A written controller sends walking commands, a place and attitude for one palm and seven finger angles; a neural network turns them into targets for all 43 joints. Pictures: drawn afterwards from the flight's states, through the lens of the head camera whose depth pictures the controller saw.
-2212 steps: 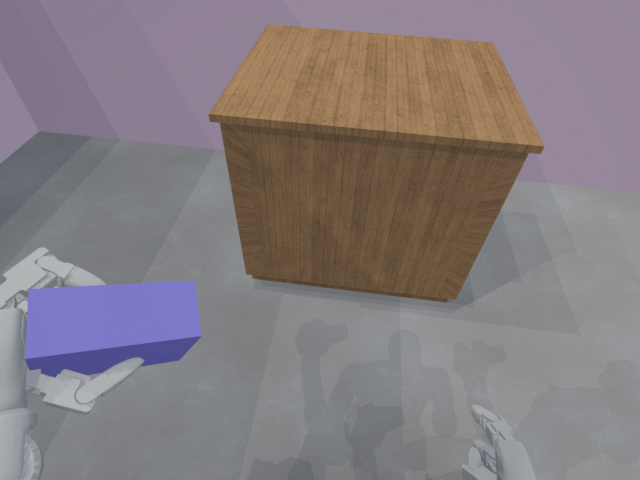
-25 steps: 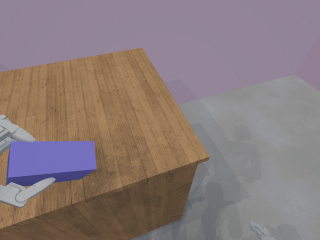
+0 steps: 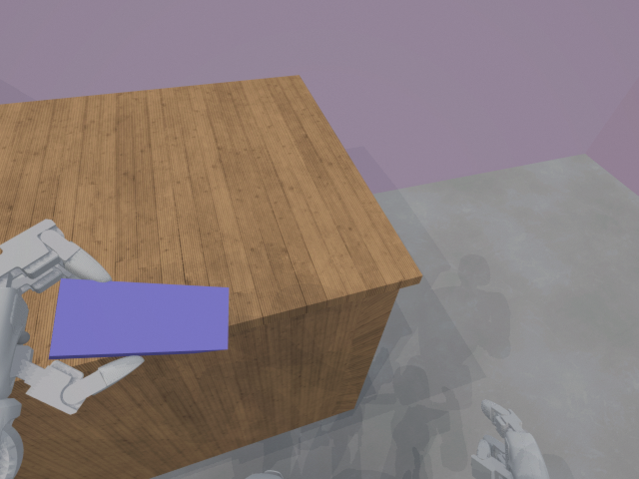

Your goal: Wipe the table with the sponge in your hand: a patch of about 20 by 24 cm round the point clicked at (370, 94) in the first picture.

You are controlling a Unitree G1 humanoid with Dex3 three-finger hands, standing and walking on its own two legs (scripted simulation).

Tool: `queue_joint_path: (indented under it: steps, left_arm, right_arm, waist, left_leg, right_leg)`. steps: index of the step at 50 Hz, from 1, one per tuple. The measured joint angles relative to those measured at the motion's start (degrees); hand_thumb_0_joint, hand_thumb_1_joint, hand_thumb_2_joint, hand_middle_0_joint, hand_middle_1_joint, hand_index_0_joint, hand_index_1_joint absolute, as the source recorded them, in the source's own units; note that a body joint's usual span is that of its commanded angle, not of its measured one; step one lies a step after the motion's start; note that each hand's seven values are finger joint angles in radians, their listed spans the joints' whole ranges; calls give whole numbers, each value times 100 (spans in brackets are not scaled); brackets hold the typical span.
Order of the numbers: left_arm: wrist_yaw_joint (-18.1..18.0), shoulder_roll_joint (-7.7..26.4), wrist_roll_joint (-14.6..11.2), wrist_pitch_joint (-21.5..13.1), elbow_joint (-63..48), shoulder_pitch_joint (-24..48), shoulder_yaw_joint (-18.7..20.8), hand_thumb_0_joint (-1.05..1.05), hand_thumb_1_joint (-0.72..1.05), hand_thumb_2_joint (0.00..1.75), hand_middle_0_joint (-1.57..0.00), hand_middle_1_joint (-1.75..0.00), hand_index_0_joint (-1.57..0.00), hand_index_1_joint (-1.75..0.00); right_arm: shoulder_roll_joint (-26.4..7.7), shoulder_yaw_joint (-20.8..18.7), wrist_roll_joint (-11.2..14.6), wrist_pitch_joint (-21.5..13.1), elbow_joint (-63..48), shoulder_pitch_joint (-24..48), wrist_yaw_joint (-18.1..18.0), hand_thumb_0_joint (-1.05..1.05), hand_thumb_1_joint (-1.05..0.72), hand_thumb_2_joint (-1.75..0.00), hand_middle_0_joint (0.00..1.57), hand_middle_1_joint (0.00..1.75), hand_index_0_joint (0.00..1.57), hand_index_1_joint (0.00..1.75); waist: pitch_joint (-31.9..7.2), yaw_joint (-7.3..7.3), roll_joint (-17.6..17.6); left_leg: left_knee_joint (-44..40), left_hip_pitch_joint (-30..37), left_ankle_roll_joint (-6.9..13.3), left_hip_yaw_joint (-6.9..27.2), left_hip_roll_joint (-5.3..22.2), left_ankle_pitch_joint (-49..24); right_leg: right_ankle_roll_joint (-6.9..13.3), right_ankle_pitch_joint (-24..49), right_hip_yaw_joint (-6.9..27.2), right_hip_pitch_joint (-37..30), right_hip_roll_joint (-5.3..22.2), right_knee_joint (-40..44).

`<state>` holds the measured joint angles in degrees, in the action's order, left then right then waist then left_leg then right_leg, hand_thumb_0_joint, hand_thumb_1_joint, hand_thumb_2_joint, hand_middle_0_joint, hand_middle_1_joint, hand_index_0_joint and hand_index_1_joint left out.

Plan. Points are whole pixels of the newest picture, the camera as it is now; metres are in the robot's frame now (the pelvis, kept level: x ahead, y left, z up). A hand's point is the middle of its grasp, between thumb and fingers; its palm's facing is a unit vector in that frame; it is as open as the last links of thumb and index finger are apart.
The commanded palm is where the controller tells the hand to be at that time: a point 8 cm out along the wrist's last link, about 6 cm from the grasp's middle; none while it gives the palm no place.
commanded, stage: step back with the hand held close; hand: left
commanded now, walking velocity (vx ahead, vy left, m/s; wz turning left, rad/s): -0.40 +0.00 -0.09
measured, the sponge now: (165, 323) +0.23 +0.17 +0.14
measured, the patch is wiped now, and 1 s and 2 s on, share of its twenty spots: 1.00 1.00 1.00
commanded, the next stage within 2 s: stop stepping back and stand still in 0.32 s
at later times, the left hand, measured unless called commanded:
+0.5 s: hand out of the picture +0.08 +0.23 +0.20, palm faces +0.28 -0.89 -0.35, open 9.9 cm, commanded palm +0.02 +0.28 +0.22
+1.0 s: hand out of the picture -0.07 +0.25 +0.20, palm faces +0.41 -0.87 -0.28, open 9.9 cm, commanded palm -0.12 +0.28 +0.22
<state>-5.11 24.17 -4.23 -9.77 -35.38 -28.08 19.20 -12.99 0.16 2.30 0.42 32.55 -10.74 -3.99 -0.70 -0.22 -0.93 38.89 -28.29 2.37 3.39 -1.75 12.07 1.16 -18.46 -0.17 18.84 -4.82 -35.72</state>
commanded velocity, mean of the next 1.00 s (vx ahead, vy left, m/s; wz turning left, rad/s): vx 0.01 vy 0.00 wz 0.00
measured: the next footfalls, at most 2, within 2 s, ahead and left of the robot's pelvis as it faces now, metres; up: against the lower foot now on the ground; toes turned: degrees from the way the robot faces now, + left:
right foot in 0.28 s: -0.11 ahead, -0.13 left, +0.00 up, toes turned -3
left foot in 0.52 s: -0.14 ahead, +0.14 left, +0.00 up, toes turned -1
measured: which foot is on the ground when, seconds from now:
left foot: down 0.00-0.28, up 0.30-0.50, down 0.52-0.80, up 0.82-1.00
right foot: down 0.00-0.02, up 0.04-0.26, down 0.28-0.54, up 0.56-0.76, down 0.78-1.00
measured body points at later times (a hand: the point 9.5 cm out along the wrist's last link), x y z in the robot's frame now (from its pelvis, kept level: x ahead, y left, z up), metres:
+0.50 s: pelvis -0.15 +0.01 +0.01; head -0.14 +0.05 +0.46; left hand +0.06 +0.27 +0.22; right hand -0.01 -0.24 -0.06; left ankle -0.17 +0.13 -0.69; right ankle -0.15 -0.13 -0.72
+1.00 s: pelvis -0.28 +0.01 +0.01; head -0.32 +0.03 +0.46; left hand -0.10 +0.30 +0.21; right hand -0.13 -0.23 -0.06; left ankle -0.28 +0.13 -0.68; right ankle -0.21 -0.07 -0.72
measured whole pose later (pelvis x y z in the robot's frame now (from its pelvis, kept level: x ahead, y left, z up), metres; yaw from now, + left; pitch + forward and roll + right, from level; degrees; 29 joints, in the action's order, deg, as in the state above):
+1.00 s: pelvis -0.28 +0.01 +0.01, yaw -1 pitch +0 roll +0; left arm -6.4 20.5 -3.1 -5.3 -28.5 -23.5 19.5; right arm -11.4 2.0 2.2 -3.7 37.2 -14.8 -3.5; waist -6.8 0.6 2.9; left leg 51.7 -24.4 3.3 -3.3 2.8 24.0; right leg 5.1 -13.6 -7.3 21.7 -1.0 -32.1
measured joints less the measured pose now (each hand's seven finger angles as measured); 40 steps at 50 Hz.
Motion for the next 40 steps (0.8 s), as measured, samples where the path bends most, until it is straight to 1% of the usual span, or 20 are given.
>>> queue_joint_path:
  steps: [2, 4, 6, 8, 11, 14, 15, 17, 19, 21, 23, 25, 26, 27, 28, 30, 33, 38, 39, 40]
  left_arm:
    - [-33, 138, 4, -10, -110, -19, 170, -1, -53, 103, -79, -138, -79, -142]
    - [-62, 241, 40, 12, -144, 11, 383, -1, -53, 103, -79, -138, -79, -142]
    - [-90, 259, 80, 56, -116, 115, 511, -1, -53, 103, -79, -138, -79, -142]
    - [-127, 201, 80, 90, -96, 211, 564, -1, -53, 103, -79, -138, -79, -142]
    - [-157, 71, 52, 97, -49, 254, 563, -1, -53, 103, -79, -138, -79, -143]
    - [-128, -38, 52, 54, 99, 333, 437, -1, -53, 103, -79, -138, -79, -143]
    - [-104, -148, 64, 28, 194, 392, 293, -1, -53, 104, -79, -138, -79, -143]
    - [-49, -267, 77, -7, 306, 419, -57, -1, -53, 104, -79, -138, -79, -143]
    - [57, -264, 86, -30, 273, 317, -241, -1, -53, 104, -79, -138, -79, -143]
    - [94, -189, 100, -94, 201, 232, -222, -1, -53, 104, -79, -138, -79, -143]
    - [39, -86, 115, -166, 172, 266, -100, -1, -54, 104, -79, -138, -79, -142]
    - [-40, 49, 115, -193, 126, 329, 103, -1, -54, 104, -79, -138, -80, -142]
    - [-86, 100, 96, -181, 72, 340, 206, -1, -54, 104, -79, -138, -79, -142]
    - [-136, 167, 73, -152, 24, 354, 317, -1, -54, 104, -79, -138, -79, -142]
    - [-184, 248, 66, -106, 8, 354, 447, -1, -54, 104, -79, -138, -79, -142]
    - [-260, 297, 72, 25, -29, 142, 673, -1, -54, 104, -79, -138, -79, -143]
    - [-282, 199, 106, 312, -147, -263, 677, -1, -54, 104, -79, -138, -79, -143]
    - [-175, -22, 137, 392, -71, -374, 227, -1, -54, 104, -79, -138, -79, -143]
    - [-158, -9, 152, 387, -11, -330, 199, -1, -54, 104, -79, -138, -79, -143]
    - [-135, -31, 180, 376, 89, -210, 155, -1, -54, 104, -79, -138, -79, -143]
  right_arm:
    - [23, -12, -60, -14, -24, 60, 1, 1, -90, -89, 20, 30, 20, 30]
    - [55, -23, -162, -124, -31, 118, 18, 1, -90, -89, 20, 30, 20, 30]
    - [76, -31, -217, -245, -19, 139, 42, 1, -90, -89, 20, 30, 20, 30]
    - [106, -14, -210, -335, 4, 121, 72, 1, -90, -89, 20, 30, 20, 30]
    - [193, 70, -182, -409, 38, 78, 98, 1, -90, -89, 20, 30, 20, 30]
    - [261, 143, -174, -449, 59, 66, 119, 1, -90, -89, 20, 30, 20, 30]
    - [235, 135, -157, -441, 125, 88, 118, 1, -90, -89, 20, 30, 20, 30]
    - [232, 127, -94, -385, 334, -3, 91, 1, -90, -89, 20, 30, 20, 30]
    - [293, 138, -40, -256, 447, -199, 89, 1, -90, -89, 20, 30, 20, 30]
    - [332, 198, -77, -111, 407, -332, 56, 1, -90, -89, 20, 30, 20, 30]
    - [292, 242, -103, -10, 281, -346, 11, 1, -90, -89, 20, 30, 20, 30]
    - [174, 205, -71, -32, 107, -298, -12, 1, -90, -89, 20, 30, 20, 30]
    - [67, 155, -59, -69, -11, -280, -20, 1, -90, -89, 20, 30, 20, 30]
    - [10, 74, -60, -123, -63, -229, -26, 1, -90, -89, 20, 30, 20, 30]
    - [52, 6, -54, -165, -28, -141, -22, 1, -90, -89, 20, 30, 20, 30]
    - [158, -26, -46, -252, 8, -67, 35, 1, -90, -89, 20, 30, 20, 30]
    - [262, 15, -42, -452, 13, -226, 178, 1, -90, -89, 20, 30, 20, 30]
    - [243, 160, -19, -569, 180, -606, 234, 1, -90, -89, 20, 30, 20, 30]
    - [232, 182, -25, -551, 206, -647, 218, 1, -90, -89, 20, 30, 20, 30]
    - [200, 179, -34, -522, 255, -640, 200, 1, -90, -89, 20, 30, 20, 30]
  waist:
    - [73, 54, 161]
    - [141, 111, 213]
    - [172, 154, 135]
    - [137, 218, 42]
    - [-5, 271, -28]
    - [-111, 274, -55]
    - [-61, 240, -205]
    - [-77, 158, -238]
    - [-242, 122, 28]
    - [-338, 41, 303]
    - [-322, -63, 440]
    - [-225, -174, 442]
    - [-164, -233, 340]
    - [-92, -285, 310]
    - [30, -265, 437]
    - [193, -150, 609]
    - [178, -168, 598]
    - [-147, -52, 340]
    - [-204, -16, 277]
    - [-193, 17, 132]
  left_leg:
    - [-106, -27, 60, -113, -25, -152]
    - [-267, -37, 76, -200, 4, -325]
    - [-473, -36, 71, -204, 69, -535]
    - [-706, -33, 54, -219, 152, -755]
    - [-1018, -87, 6, -279, 264, -1061]
    - [-928, -353, -103, -342, 329, -1045]
    - [-581, -487, -194, -238, 388, -581]
    - [1025, -762, -362, -149, 254, 581]
    - [2588, -867, -406, -208, 38, 1155]
    - [3117, -644, -381, -298, 18, 1359]
    - [2462, -204, -335, -316, 156, 1389]
    - [1056, 374, -278, -259, 317, 979]
    - [300, 688, -241, -208, 426, 647]
    - [-19, 772, -241, -204, 405, 1034]
    - [35, 701, -223, -288, 295, 1122]
    - [28, 717, -182, -510, 232, 847]
    - [-206, 839, -177, -575, 232, 520]
    - [-339, 830, -162, -497, 256, 336]
    - [-192, 741, -155, -488, 288, 450]
    - [94, 616, -116, -423, 373, 761]
  right_leg:
    - [-49, -114, 89, 176, 54, -196]
    - [-128, -586, 216, 378, 23, -733]
    - [-173, -772, 274, 450, -32, -1277]
    - [-199, -793, 278, 323, -26, -1363]
    - [-176, -802, 231, -109, 38, -807]
    - [21, -410, 104, -635, 147, 291]
    - [31, -295, 31, -663, 60, 361]
    - [-20, -192, -49, -719, 65, 394]
    - [-73, -100, -21, -686, 224, 467]
    - [-96, 49, 5, -600, 358, 582]
    - [-125, 201, -17, -381, 438, 588]
    - [-189, 225, -67, -13, 497, 323]
    - [-229, 180, -129, 194, 490, 100]
    - [-235, 96, -155, 426, 538, -179]
    - [-216, -214, -17, 611, 593, -490]
    - [-201, -763, 153, 840, 518, -1000]
    - [-224, -621, 11, 859, 391, -1221]
    - [-121, -420, -264, 226, 323, -522]
    - [-47, -296, -328, 1, 301, -197]
    - [100, 138, -435, -91, 226, 27]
